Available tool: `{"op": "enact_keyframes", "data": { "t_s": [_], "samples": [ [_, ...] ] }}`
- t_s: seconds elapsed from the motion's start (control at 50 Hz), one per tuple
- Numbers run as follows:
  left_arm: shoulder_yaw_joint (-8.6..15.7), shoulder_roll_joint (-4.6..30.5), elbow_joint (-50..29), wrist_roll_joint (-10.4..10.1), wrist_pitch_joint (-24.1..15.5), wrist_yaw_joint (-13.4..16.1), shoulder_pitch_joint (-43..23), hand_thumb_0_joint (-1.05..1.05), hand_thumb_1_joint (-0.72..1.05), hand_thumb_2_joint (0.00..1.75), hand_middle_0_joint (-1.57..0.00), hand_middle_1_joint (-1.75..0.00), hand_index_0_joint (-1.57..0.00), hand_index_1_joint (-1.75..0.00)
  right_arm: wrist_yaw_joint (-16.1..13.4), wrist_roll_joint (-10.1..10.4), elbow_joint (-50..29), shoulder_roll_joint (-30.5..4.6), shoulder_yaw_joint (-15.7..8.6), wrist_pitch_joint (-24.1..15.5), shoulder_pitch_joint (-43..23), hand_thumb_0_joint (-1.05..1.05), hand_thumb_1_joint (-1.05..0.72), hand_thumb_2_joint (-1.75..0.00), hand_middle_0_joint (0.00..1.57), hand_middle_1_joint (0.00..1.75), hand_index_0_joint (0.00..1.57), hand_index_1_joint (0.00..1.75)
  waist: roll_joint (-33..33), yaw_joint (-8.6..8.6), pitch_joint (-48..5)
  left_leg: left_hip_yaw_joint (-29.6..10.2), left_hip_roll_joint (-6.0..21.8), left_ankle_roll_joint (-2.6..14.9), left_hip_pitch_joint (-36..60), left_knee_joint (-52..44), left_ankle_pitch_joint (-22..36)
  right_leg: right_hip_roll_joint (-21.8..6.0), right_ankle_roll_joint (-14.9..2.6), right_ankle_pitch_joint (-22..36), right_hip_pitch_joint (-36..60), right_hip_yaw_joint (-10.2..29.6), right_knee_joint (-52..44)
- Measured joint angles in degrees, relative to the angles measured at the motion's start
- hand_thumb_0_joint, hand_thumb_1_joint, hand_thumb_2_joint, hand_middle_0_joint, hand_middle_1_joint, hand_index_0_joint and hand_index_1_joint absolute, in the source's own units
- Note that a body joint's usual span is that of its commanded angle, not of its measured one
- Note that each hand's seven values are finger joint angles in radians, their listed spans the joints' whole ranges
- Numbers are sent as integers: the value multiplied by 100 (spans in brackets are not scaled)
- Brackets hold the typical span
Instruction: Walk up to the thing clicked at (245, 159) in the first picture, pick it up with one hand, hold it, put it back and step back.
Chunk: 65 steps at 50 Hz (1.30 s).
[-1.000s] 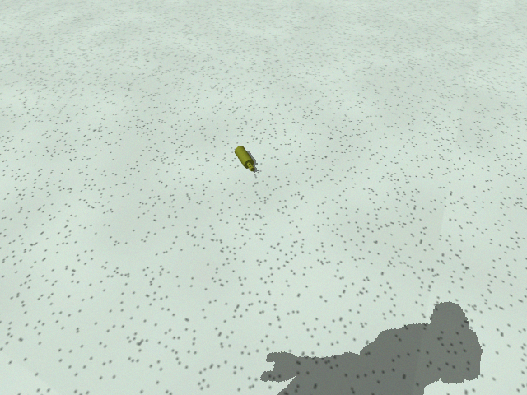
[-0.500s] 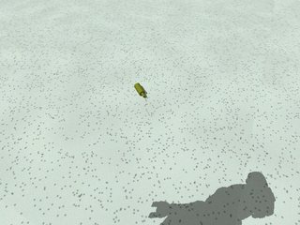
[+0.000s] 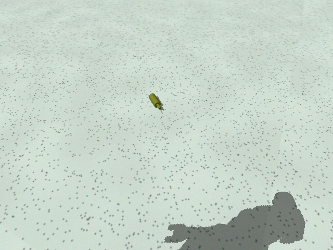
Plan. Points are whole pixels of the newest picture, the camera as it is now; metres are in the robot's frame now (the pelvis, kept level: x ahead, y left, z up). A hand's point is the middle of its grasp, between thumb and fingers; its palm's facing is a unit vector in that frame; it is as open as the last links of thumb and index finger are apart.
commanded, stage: stand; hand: left
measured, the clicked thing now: (155, 102) +1.34 +0.10 -0.75
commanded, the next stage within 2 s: walk up in 0.12 s
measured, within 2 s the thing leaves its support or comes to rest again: neither
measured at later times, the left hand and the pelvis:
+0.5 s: hand (23, 244) +0.16 +0.40 -0.16, palm faces -0.24 -0.84 -0.48, open 7.3 cm; pelvis +0.06 +0.10 -0.02, yaw -14 degrees
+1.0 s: hand (87, 136) +0.50 +0.30 -0.13, palm faces -0.43 -0.76 -0.49, open 7.3 cm; pelvis +0.25 +0.12 -0.03, yaw -29 degrees
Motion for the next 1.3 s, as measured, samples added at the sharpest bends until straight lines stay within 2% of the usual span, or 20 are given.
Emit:
{"op": "enact_keyframes", "data": {
  "t_s": [0.12,0.18,0.22,0.3,0.4,0.44,0.46,0.48,0.52,0.58,0.68,0.82,0.86,0.9,0.96,1.04,1.14,1.24,1.28,1.3],
  "samples": [
    [3,4,6,-2,-8,1,4,0,91,90,-20,-30,-21,-30,5,5,-2,8,-4,9,11,1,-90,-90,20,30,21,30,-1,-5,5,-12,-6,5,1,-7,9,-6,4,7,9,-12,-14],
    [181,4,-301,28,-80,-107,381,0,91,90,-20,-30,-21,-30,284,-193,-435,-98,-258,75,26,1,-90,-90,20,30,21,30,48,42,-4,131,-26,243,-361,897,-1255,65,-74,-294,-297,286,442],
    [272,-8,-389,74,-107,-130,654,0,91,90,-20,-30,-21,-30,424,-249,-800,-252,-404,101,8,1,-90,-90,20,30,21,30,170,32,-29,-160,-132,320,-752,1787,-1581,176,-118,-338,-517,537,661],
    [352,28,-503,84,-154,-71,974,0,90,90,-20,-30,-21,-31,520,-287,-1273,-522,-598,95,27,1,-90,-90,20,30,21,30,405,-12,50,-612,-79,138,-1406,2825,-1528,295,-40,-279,-576,832,580],
    [409,266,-802,82,-227,-10,1204,0,90,90,-20,-30,-21,-31,607,-330,-1509,-722,-699,178,249,1,-91,-90,20,30,20,30,379,52,76,-707,107,55,-1696,2404,-1623,119,103,-466,-487,1162,600],
    [414,410,-887,83,-204,5,1252,0,90,90,-20,-30,-21,-31,640,-317,-1621,-763,-734,149,332,1,-91,-90,20,30,20,30,304,39,90,-639,140,113,-1555,1810,-1199,10,128,-764,-576,1333,963],
    [423,499,-892,84,-163,30,1250,0,90,90,-20,-30,-21,-31,632,-330,-1688,-744,-752,93,368,1,-91,-90,20,30,20,30,195,6,113,-488,65,52,-1479,1678,-597,-76,22,-1151,-725,1431,1413],
    [435,557,-861,64,-98,81,1224,0,90,90,-20,-30,-21,-31,609,-339,-1756,-706,-756,48,401,1,-91,-90,20,30,20,30,131,-35,115,-341,21,9,-1468,1745,-428,-71,-55,-1587,-1019,1420,2125],
    [393,646,-761,12,-9,145,1101,0,90,90,-20,-30,-21,-30,572,-271,-1807,-582,-720,20,468,1,-91,-90,20,30,20,30,111,-178,116,-153,24,54,-1327,1700,-533,-24,-167,-1672,-1647,947,3429],
    [399,801,-754,-70,-86,43,960,1,91,90,-20,-30,-21,-30,544,-213,-1818,-372,-614,48,729,1,-90,-90,20,30,20,30,71,-326,63,72,39,213,-850,1176,-536,-99,-157,-1312,-2169,161,4102],
    [444,831,-856,-103,-115,-76,793,0,91,90,-20,-30,-21,-30,562,-214,-1751,-307,-579,31,1216,1,-90,-90,20,30,21,30,139,-504,-83,475,-70,298,-86,432,-494,-216,-24,-865,-2302,-367,3315],
    [390,554,-1156,-96,-184,-44,432,0,91,90,-20,-30,-20,-30,529,-250,-1743,-431,-630,182,1561,1,-90,-90,20,30,21,30,391,-697,20,975,-217,372,379,812,-1301,-149,-212,-330,-1778,-567,1762],
    [415,507,-1336,-79,-292,28,340,0,91,90,-20,-30,-21,-30,492,-242,-1755,-392,-613,247,1566,1,-90,-90,20,30,21,30,472,-644,107,954,-87,232,16,1988,-1708,-14,-344,-32,-1588,-597,1590],
    [368,412,-1526,-97,-345,129,288,0,91,90,-20,-30,-21,-30,457,-249,-1754,-338,-555,339,1482,1,-90,-90,20,30,20,30,572,-558,186,396,-94,-29,-711,3619,-1896,85,-390,-314,-1602,-581,1885],
    [265,237,-1657,-153,-369,235,398,0,91,90,-20,-30,-21,-30,454,-238,-1795,-359,-497,385,1301,2,-90,-90,20,30,20,30,689,-419,225,-112,104,-110,-1633,4848,-1555,155,-341,-455,-1325,-448,1781],
    [204,130,-1650,-78,-427,244,770,0,90,90,-20,-30,-21,-31,555,-264,-2035,-467,-539,359,1020,1,-90,-90,20,30,21,30,739,-342,232,-520,594,-85,-2436,4536,-1042,106,-121,-556,-1020,-156,1630],
    [201,202,-1576,42,-472,247,1209,0,90,90,-21,-30,-21,-31,679,-320,-2252,-675,-691,411,769,1,-90,-90,20,30,21,30,683,-216,182,-561,952,-71,-2848,3708,-570,-120,76,-933,-961,263,1847],
    [267,493,-1514,100,-448,327,1552,0,90,90,-21,-30,-22,-31,713,-337,-2366,-887,-833,398,600,1,-90,-90,20,30,20,30,578,-92,96,-301,839,54,-2523,2905,-690,-425,214,-1503,-1119,688,2361],
    [338,711,-1407,109,-359,415,1558,0,90,90,-21,-30,-22,-31,674,-368,-2448,-822,-882,278,548,1,-91,-90,20,30,20,30,281,-141,162,-40,581,-173,-2416,2979,-794,-652,-11,-1756,-1414,991,3115],
    [371,783,-1308,69,-292,484,1494,0,90,90,-21,-30,-22,-31,638,-350,-2478,-757,-864,214,533,1,-91,-90,20,30,20,30,182,-151,226,81,540,-221,-2432,3170,-925,-577,-126,-1869,-1667,1100,3726]
  ]
}}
